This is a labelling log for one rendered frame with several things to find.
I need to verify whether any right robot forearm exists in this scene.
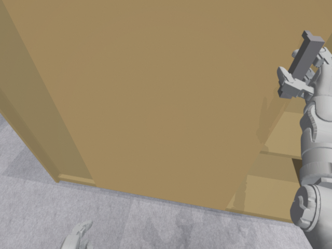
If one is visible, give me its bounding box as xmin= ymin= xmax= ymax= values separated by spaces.
xmin=299 ymin=96 xmax=332 ymax=189

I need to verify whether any wardrobe door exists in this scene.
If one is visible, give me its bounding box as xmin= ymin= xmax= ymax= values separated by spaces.
xmin=0 ymin=0 xmax=93 ymax=179
xmin=2 ymin=0 xmax=332 ymax=210

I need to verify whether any robot left hand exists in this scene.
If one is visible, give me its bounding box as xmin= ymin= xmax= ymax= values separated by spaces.
xmin=60 ymin=220 xmax=93 ymax=249

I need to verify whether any handle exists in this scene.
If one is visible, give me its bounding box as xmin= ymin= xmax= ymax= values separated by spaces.
xmin=278 ymin=30 xmax=325 ymax=99

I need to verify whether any robot right hand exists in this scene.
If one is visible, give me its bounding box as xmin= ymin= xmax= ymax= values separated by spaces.
xmin=277 ymin=47 xmax=332 ymax=104

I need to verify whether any right robot upper arm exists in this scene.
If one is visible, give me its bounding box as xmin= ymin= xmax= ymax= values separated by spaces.
xmin=290 ymin=184 xmax=332 ymax=249

